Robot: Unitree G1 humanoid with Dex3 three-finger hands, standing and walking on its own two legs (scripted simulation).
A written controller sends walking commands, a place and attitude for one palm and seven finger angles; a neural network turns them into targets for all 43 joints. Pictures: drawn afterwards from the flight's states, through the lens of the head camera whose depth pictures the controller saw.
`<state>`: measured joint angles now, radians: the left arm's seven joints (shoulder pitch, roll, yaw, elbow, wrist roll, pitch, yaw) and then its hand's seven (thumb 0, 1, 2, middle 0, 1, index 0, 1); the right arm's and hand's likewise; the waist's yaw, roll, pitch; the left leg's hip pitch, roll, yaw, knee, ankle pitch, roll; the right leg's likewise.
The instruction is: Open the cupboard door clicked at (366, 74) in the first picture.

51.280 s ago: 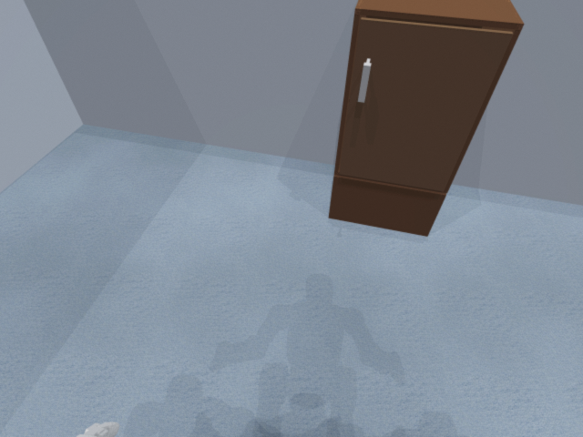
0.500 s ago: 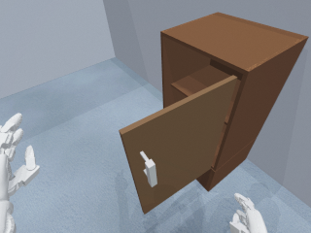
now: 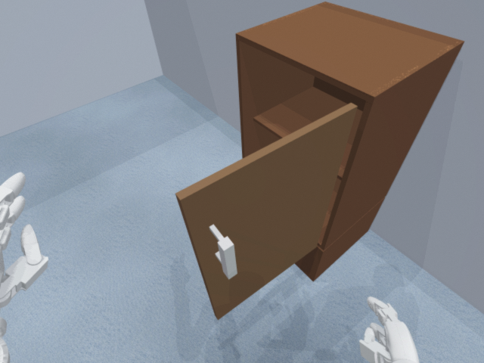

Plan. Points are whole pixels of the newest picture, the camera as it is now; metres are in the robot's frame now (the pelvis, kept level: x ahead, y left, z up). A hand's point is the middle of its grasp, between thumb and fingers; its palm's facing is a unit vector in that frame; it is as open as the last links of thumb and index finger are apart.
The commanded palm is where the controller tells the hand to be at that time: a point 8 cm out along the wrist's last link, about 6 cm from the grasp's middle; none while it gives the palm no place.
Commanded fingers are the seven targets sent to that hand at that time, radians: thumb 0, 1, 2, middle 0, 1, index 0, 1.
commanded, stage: step back with the hand held close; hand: left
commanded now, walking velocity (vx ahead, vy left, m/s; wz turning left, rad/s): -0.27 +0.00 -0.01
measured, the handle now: (222, 251) +0.34 +0.08 -0.05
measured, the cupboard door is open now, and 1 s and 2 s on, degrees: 86 86 86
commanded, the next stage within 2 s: stop stepping back and stand still in 0.88 s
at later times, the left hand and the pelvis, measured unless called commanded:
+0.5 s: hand out of the picture +0.11 +0.30 +0.15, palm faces +0.42 -0.75 -0.51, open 7.4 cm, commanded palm +0.05 +0.33 +0.17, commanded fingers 0.00 0.90 0.90 -0.20 -0.30 -0.20 -0.30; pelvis -0.09 +0.03 -0.01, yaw +1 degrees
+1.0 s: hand out of the picture -0.04 +0.31 +0.18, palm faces +0.58 -0.67 -0.47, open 7.4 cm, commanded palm -0.12 +0.33 +0.17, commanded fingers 0.00 0.90 0.90 -0.20 -0.30 -0.20 -0.30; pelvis -0.21 +0.01 -0.03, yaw +11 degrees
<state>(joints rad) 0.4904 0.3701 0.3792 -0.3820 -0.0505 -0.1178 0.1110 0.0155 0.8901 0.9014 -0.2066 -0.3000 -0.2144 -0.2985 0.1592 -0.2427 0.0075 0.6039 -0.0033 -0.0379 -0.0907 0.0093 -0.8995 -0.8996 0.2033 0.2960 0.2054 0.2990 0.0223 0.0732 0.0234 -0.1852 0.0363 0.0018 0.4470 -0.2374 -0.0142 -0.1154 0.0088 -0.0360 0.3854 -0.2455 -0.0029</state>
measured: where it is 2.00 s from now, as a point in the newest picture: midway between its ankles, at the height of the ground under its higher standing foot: outside the picture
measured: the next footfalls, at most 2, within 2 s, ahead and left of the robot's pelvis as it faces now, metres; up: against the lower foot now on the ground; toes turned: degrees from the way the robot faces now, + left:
right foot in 1.06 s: -0.27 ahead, -0.12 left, +0.00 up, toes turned +9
left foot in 1.22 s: -0.19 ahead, +0.14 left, +0.00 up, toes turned +9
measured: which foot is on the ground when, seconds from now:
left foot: down 0.00-1.00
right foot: down 0.00-0.80, up 0.82-1.00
